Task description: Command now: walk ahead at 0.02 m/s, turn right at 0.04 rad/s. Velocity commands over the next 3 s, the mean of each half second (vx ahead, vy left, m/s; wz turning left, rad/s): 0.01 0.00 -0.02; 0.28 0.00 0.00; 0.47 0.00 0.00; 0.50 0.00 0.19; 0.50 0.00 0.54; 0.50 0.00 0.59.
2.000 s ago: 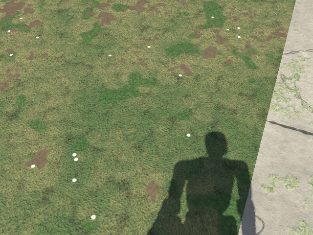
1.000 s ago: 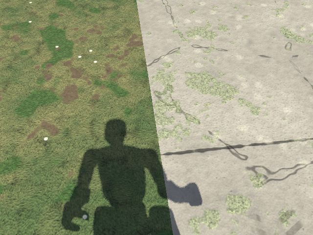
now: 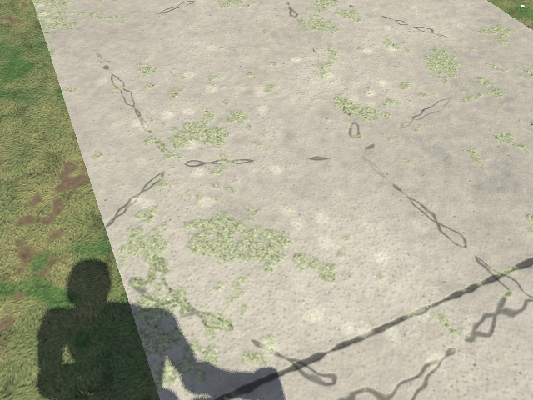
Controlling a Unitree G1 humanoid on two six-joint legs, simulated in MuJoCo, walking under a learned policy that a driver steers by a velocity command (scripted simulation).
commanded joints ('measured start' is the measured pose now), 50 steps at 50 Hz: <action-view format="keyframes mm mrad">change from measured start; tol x16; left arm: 1 -6 97 31 -45 -5 -10 5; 32 127 196 74 212 -41 -30 29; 50 -63 94 56 137 -37 -85 -7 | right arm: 1 -1 -113 -23 -32 5 -14 -7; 34 -66 -74 -29 112 44 -51 -2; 43 413 -198 -67 257 12 -80 25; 46 179 -117 -29 181 13 -107 41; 50 249 -81 -10 192 5 -93 32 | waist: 1 -2 62 -52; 32 54 -172 162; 40 -86 -60 32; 43 -126 332 -19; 50 -28 102 81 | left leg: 1 60 40 -41 -64 229 43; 27 102 -20 11 -103 69 35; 30 -78 -75 78 61 -262 58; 34 -306 22 -16 357 -257 109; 40 256 -82 133 -29 44 81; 41 367 -14 18 -86 -4 101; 43 447 366 -711 -397 -301 320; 45 348 322 -553 -399 -345 276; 50 288 176 -184 -414 230 195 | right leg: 1 21 -71 68 -60 203 -26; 26 55 -80 65 -119 180 -10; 31 36 -273 377 -338 -604 -166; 34 80 -395 533 -396 -459 -235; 40 -141 -181 153 -199 -162 -113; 42 -388 -33 -45 371 -144 1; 44 -629 -78 103 694 -211 -29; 50 -516 -166 24 490 149 -11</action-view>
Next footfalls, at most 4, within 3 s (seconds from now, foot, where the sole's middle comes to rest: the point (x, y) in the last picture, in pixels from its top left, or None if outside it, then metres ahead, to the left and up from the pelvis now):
1.32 right None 0.48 -0.06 -0.77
1.86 left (205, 302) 0.79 0.19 -0.77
2.38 right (251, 213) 1.12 0.06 -0.77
2.90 left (140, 188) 1.22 0.44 -0.77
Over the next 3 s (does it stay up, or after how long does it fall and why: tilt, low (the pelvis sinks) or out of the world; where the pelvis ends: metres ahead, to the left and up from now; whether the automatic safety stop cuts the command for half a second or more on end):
stays up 1.18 0.30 -0.01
